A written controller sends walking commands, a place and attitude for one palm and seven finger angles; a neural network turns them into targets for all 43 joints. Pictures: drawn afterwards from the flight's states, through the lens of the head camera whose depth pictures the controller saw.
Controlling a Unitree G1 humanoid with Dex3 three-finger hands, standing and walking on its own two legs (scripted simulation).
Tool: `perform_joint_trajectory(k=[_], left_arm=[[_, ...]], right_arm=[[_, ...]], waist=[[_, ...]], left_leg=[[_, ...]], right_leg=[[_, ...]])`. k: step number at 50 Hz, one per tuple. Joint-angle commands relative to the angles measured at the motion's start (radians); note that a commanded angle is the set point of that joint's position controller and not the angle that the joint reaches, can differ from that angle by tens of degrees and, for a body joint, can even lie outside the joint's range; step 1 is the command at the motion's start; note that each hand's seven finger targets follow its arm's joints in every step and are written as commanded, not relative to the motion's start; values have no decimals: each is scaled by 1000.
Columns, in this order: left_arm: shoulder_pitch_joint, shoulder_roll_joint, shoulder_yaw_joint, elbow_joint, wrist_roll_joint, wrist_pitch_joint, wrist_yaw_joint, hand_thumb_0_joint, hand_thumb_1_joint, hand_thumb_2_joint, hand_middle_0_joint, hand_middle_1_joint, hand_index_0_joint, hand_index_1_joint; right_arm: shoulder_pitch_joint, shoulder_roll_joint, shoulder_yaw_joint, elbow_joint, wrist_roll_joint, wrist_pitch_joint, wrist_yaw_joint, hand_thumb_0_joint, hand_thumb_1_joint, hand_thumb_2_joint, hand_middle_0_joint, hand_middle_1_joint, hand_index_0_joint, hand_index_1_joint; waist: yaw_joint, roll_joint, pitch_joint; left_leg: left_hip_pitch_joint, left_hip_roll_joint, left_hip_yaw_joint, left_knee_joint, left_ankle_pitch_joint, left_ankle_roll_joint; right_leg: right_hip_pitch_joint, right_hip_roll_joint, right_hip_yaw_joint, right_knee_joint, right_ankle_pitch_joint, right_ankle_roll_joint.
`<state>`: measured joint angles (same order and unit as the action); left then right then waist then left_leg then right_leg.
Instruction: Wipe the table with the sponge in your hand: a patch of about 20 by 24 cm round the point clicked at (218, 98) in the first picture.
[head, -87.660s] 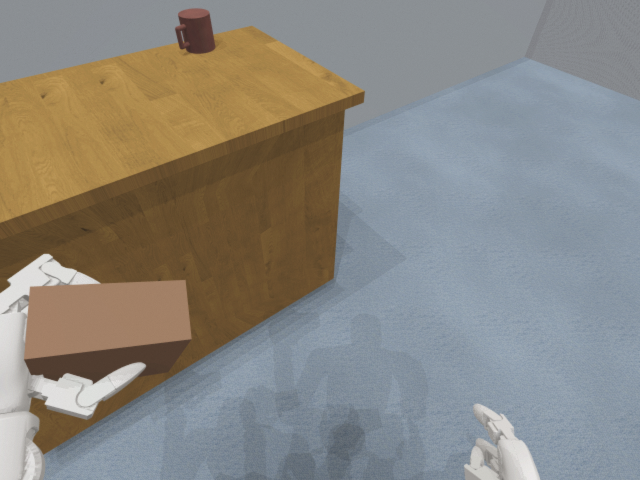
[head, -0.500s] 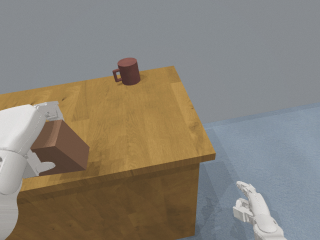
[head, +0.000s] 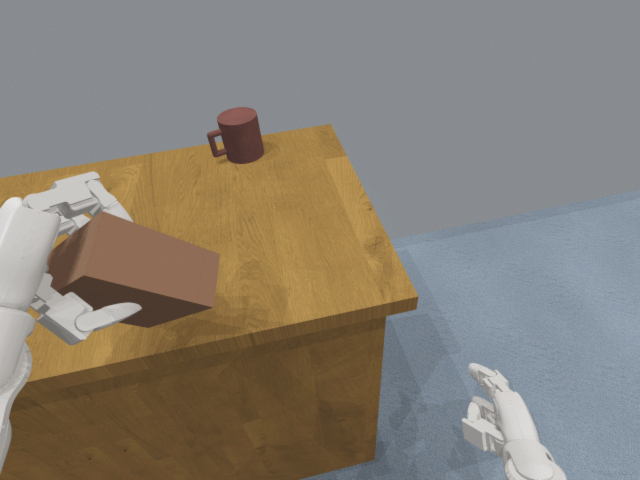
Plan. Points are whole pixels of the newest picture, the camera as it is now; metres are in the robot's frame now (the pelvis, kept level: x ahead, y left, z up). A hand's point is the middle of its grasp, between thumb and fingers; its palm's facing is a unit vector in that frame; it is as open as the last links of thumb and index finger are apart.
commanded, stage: step back with the hand held close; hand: left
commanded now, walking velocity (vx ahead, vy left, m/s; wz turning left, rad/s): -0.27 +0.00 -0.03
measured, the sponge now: (147, 284) +0.24 +0.22 +0.19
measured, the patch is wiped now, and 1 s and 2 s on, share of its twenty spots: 1.00 1.00 1.00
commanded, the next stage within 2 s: stop stepping back and stand still in 1.38 s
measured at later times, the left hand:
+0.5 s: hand (57, 278) +0.18 +0.24 +0.26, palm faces +0.43 -0.79 -0.44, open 9.8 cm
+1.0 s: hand out of the picture +0.11 +0.27 +0.28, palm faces +0.56 -0.75 -0.35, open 9.8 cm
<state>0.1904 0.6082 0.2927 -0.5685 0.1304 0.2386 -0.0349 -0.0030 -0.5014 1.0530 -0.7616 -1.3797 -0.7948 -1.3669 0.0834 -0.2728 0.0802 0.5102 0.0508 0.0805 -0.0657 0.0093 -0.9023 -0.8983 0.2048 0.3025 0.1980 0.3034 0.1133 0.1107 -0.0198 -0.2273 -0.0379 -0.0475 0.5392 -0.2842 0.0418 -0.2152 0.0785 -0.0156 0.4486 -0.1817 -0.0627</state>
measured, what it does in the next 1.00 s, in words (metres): lifts its right foot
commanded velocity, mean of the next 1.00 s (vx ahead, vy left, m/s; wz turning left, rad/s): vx -0.31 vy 0.00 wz -0.04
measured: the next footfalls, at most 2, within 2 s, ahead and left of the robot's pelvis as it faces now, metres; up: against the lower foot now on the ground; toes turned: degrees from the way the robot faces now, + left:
right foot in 1.18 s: -0.16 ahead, -0.13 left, +0.00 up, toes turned -2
left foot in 1.34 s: -0.06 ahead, +0.11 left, +0.00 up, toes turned -3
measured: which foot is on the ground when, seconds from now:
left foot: down 0.00-1.00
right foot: down 0.00-0.88, up 0.90-1.00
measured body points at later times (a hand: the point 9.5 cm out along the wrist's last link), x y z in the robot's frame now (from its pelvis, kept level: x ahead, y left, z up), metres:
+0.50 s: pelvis -0.03 +0.02 -0.01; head -0.03 +0.02 +0.44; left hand +0.15 +0.28 +0.28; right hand +0.10 -0.23 -0.11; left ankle +0.02 +0.10 -0.74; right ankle +0.04 -0.08 -0.74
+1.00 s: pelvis -0.08 +0.03 -0.02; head -0.07 +0.05 +0.43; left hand +0.08 +0.31 +0.29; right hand +0.08 -0.20 -0.11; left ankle +0.02 +0.11 -0.74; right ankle -0.07 -0.10 -0.69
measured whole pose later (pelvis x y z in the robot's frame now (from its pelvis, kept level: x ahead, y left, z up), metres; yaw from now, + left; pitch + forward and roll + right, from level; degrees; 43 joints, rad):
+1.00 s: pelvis -0.08 +0.03 -0.02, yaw +2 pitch +1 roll -3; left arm 0.24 0.51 0.53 -0.74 -0.06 -0.18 0.17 -0.01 -0.53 1.07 -0.77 -1.39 -0.81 -1.38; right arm 0.20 -0.19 -0.01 0.63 0.01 0.01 -0.06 0.01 -0.90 -0.90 0.20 0.30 0.20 0.30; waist 0.02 0.02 0.00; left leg -0.51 0.01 0.05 0.66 -0.17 0.08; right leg -0.50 0.07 0.02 1.00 -0.46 0.01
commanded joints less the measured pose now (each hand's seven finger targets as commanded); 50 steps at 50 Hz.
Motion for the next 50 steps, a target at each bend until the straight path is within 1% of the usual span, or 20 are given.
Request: perform_joint_trajectory(k=[1,2,4,8,12,16,22,27,30,32,36,37,39,41,42,44,45,46,48,50], left_arm=[[-95,150,281,-313,-223,-268,161,0,100,1300,-1200,-1600,-1200,-1600],[-81,178,325,-354,-234,-305,177,0,100,1300,-1200,-1600,-1200,-1600],[-10,107,315,-311,-235,-343,194,0,100,1300,-1200,-1600,-1200,-1600],[6,89,323,-241,-226,-377,197,0,100,1300,-1200,-1600,-1200,-1600],[55,86,327,-218,-225,-390,190,0,100,1300,-1200,-1600,-1200,-1600],[92,91,330,-311,-221,-413,196,0,100,1300,-1200,-1600,-1200,-1600],[74,130,383,-351,-212,-443,219,0,100,1300,-1200,-1600,-1200,-1600],[-8,83,359,-252,-204,-441,218,0,100,1300,-1200,-1600,-1200,-1600],[-71,41,313,-198,-198,-431,208,0,100,1300,-1200,-1600,-1200,-1600],[-87,36,289,-185,-200,-420,200,0,100,1300,-1200,-1600,-1200,-1600],[-126,29,236,-249,-192,-417,206,0,100,1300,-1200,-1600,-1200,-1600],[-129,67,261,-290,-188,-420,213,0,100,1300,-1200,-1600,-1200,-1600],[-69,73,276,-349,-197,-427,216,0,100,1300,-1200,-1600,-1200,-1600],[-12,91,313,-400,-205,-438,219,0,100,1300,-1200,-1600,-1200,-1600],[12,118,351,-411,-205,-447,225,0,100,1300,-1200,-1600,-1200,-1600],[-13,84,363,-425,-197,-463,232,0,100,1300,-1200,-1600,-1200,-1600],[-67,95,387,-416,-189,-465,237,0,100,1300,-1200,-1600,-1200,-1600],[-124,104,388,-379,-194,-462,236,0,100,1300,-1200,-1600,-1200,-1600],[-138,68,357,-263,-212,-446,232,0,100,1300,-1200,-1600,-1200,-1600],[-159,21,298,-215,-212,-436,220,0,100,1300,-1200,-1600,-1200,-1600]], right_arm=[[-1,-89,-62,-113,-17,-34,-14,0,-900,-900,200,300,200,300],[-27,-100,-66,-108,-20,-39,-12,0,-900,-900,200,300,200,300],[-12,-95,-76,-102,-27,-39,-14,0,-900,-900,200,300,200,300],[-5,-86,-93,-79,-24,-30,-7,0,-900,-900,200,300,200,300],[-6,-96,-109,-74,-15,-32,-1,0,-900,-900,200,300,200,300],[-3,-92,-110,-74,-19,-46,0,0,-900,-900,200,300,200,300],[15,-101,-115,-60,-28,-78,-11,0,-900,-900,200,300,200,300],[23,-109,-122,-68,-26,-93,-18,0,-900,-900,200,300,200,300],[25,-99,-119,-69,-23,-96,-14,0,-900,-900,200,300,200,300],[17,-99,-120,-75,-20,-93,-14,0,-900,-900,200,300,200,300],[1,-76,-100,-39,-27,-71,3,0,-900,-900,200,300,200,300],[7,-73,-100,-29,-33,-63,6,0,-900,-900,200,300,200,300],[1,-52,-96,-24,-34,-59,15,0,-900,-900,200,300,200,300],[-8,-55,-101,-29,-33,-56,16,0,-900,-900,200,300,200,300],[-13,-70,-107,-44,-36,-57,8,0,-900,-900,200,300,200,300],[-18,-85,-113,-61,-43,-74,1,0,-900,-900,200,300,200,300],[2,-86,-126,-72,-47,-96,-3,0,-900,-900,200,300,200,300],[32,-68,-140,-56,-44,-112,-3,0,-900,-900,200,300,200,300],[53,-55,-143,-26,-39,-138,-2,0,-900,-900,200,300,200,300],[46,-45,-132,-6,-36,-162,5,0,-900,-900,200,300,200,300]], waist=[[-112,-80,-181],[-105,35,-193],[-105,107,-182],[-110,14,-179],[-119,-52,-165],[-126,-80,-154],[-129,-14,-147],[-126,41,-117],[-124,7,-98],[-125,-53,-91],[-137,-157,-30],[-141,-156,-61],[-146,-185,-139],[-141,-109,-156],[-135,-21,-151],[-131,183,-155],[-132,226,-178],[-132,163,-186],[-138,31,-173],[-135,37,-170]], left_leg=[[115,90,-76,-4,151,9],[102,116,-107,-39,155,12],[-27,161,-171,-89,250,16],[-99,188,-192,-70,358,11],[-137,175,-186,-29,269,9],[-175,154,-170,-17,61,12],[-217,163,-195,-56,-87,20],[-353,201,-233,-179,-248,45],[-421,212,-233,-204,-293,54],[-374,183,-200,-140,-254,45],[-243,112,-134,130,-267,13],[-184,101,-107,192,-207,0],[-109,102,-78,224,-114,-5],[-102,137,-120,137,-151,8],[-131,174,-174,42,-185,22],[-372,314,-291,-244,-374,73],[-485,385,-330,-383,-404,92],[-431,391,-286,-375,-309,80],[-193,372,-254,-266,-51,89],[-52,354,-216,-260,61,80]], right_leg=[[-85,-253,222,-94,75,-19],[-86,-226,220,-51,114,-5],[-2,-176,145,33,160,15],[29,-163,121,75,171,26],[6,-199,161,42,183,14],[-47,-224,203,-5,45,4],[-92,-198,196,13,-88,4],[-10,-104,112,129,-127,37],[37,-85,99,182,-99,44],[-16,-121,139,117,-82,34],[-297,-276,321,-142,-387,-34],[-321,-327,343,-162,-337,-55],[-292,-359,294,-129,-175,-59],[-294,-323,242,-54,-144,-40],[-294,-266,202,28,-151,-20],[-110,-76,55,357,-220,45],[6,-10,32,607,-268,70],[-30,-8,54,710,-305,69],[-218,-32,74,676,-352,72],[-266,-37,58,584,-345,82]])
